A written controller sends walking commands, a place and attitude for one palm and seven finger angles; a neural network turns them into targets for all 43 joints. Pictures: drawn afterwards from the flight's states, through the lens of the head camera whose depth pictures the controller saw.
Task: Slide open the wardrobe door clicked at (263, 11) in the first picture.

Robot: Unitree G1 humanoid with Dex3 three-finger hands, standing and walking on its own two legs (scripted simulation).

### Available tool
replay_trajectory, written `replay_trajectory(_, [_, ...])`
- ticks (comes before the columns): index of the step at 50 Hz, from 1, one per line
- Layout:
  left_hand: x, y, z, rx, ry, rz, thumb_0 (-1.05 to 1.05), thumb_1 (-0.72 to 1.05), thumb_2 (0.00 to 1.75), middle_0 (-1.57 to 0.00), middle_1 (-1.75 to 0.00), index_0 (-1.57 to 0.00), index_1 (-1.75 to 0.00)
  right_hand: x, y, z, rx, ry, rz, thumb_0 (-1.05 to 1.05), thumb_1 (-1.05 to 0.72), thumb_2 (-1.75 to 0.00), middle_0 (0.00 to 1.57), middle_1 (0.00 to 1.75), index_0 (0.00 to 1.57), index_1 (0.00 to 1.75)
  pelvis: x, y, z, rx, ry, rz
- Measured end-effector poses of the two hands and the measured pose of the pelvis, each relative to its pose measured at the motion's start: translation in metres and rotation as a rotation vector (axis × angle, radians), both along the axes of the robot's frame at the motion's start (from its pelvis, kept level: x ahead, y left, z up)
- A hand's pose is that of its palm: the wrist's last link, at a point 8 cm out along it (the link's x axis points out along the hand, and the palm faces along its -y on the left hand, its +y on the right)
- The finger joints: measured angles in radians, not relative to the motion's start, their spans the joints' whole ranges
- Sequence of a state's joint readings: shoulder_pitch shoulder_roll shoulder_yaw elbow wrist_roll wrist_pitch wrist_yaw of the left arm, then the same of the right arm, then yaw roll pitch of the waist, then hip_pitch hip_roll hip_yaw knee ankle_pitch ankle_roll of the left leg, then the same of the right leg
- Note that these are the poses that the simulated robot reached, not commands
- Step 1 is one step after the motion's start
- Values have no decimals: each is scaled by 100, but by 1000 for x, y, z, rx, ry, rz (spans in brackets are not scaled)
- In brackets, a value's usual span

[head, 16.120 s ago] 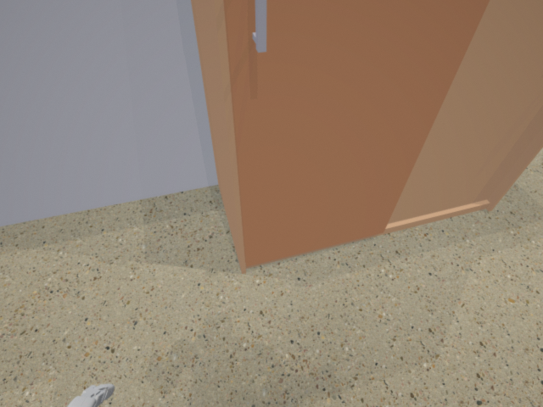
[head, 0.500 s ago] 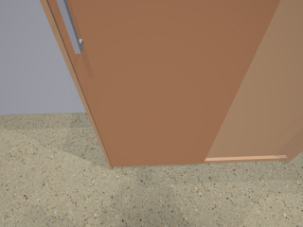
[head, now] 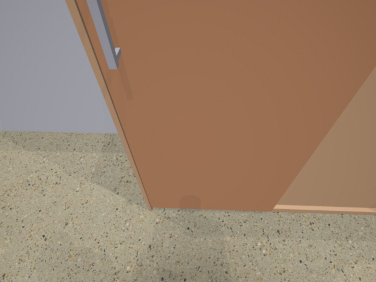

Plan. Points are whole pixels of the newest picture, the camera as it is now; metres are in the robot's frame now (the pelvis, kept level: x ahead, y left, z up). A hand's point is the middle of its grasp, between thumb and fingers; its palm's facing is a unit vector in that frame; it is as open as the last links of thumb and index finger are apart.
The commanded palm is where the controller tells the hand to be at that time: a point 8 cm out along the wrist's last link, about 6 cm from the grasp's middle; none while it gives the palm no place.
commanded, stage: shuffle to correct the standing spot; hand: left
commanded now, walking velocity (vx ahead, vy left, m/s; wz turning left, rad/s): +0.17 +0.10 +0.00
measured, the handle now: (104, 19) +0.52 +0.19 +0.28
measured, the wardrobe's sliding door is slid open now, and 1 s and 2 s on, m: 0.00 0.00 0.00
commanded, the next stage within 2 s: come to a stop and stand still in 0.04 s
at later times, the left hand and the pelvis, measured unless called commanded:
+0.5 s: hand out of the picture +0.08 +0.23 -0.18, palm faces +0.01 -0.98 -0.19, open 7.3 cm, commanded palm none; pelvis +0.06 +0.05 +0.01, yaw -3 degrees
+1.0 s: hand out of the picture +0.03 +0.16 -0.17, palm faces +0.00 -0.98 -0.20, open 7.2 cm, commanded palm none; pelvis +0.00 -0.02 +0.00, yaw -3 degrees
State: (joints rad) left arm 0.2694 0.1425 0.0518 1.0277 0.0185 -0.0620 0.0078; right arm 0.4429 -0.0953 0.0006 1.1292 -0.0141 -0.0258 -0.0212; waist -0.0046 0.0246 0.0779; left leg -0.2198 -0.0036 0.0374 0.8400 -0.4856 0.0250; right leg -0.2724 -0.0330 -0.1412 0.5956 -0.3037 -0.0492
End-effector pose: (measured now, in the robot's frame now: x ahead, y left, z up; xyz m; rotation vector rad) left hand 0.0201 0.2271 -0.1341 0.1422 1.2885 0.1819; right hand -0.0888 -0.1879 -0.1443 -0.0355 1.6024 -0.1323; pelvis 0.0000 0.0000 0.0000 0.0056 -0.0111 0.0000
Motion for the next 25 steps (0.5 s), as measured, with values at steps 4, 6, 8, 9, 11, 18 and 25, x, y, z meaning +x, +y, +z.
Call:
replay_trajectory(4, [-11,-2,4,-11,39,44,0,92,90,-20,-30,-20,-29,63,-11,5,-27,-103,36,0,-91,-90,20,30,20,30,16,5,9,7,-3,2])
replay_trajectory(6, [-17,-3,3,-32,81,46,0,92,90,-20,-30,-20,-29,100,-14,11,-46,-183,43,0,-91,-90,20,30,20,30,25,9,12,8,1,-1])
replay_trajectory(8, [-20,-3,1,-58,119,48,0,92,90,-20,-30,-20,-29,131,-21,16,-88,-236,60,2,-94,-90,20,30,20,30,34,16,13,6,2,-2])
replay_trajectory(9, [-21,-2,-1,-70,134,51,0,92,90,-20,-30,-20,-29,145,-22,19,-103,-263,67,2,-95,-90,20,30,20,30,38,20,12,3,2,-4])
replay_trajectory(11, [-20,3,-6,-91,163,55,0,91,90,-20,-30,-20,-30,173,-22,23,-133,-313,84,2,-95,-90,20,30,20,30,48,29,10,-5,-2,-9])
replay_trajectory(18, [7,32,-26,-93,205,50,0,91,90,-20,-30,-20,-30,229,9,26,-174,-399,122,1,-93,-90,20,30,20,30,72,52,0,-7,-14,-30])
replay_trajectory(25, [53,55,-10,-17,121,-18,0,91,90,-20,-30,-20,-29,237,24,23,-130,-439,67,-1,-94,-90,20,30,21,30,58,52,7,-11,8,-53])
